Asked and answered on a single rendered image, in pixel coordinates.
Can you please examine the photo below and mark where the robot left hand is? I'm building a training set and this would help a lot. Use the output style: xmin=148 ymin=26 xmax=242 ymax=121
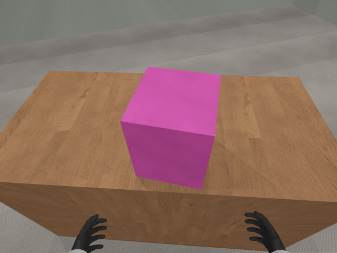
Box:
xmin=72 ymin=214 xmax=107 ymax=253

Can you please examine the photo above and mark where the pedestal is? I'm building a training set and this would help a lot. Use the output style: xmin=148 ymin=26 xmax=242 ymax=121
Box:
xmin=0 ymin=71 xmax=337 ymax=251

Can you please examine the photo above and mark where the robot right hand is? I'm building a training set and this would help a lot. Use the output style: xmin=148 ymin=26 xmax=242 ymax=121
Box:
xmin=244 ymin=211 xmax=286 ymax=253

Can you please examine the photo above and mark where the carton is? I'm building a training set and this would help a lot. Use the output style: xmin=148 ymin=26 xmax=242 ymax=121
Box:
xmin=120 ymin=67 xmax=221 ymax=189

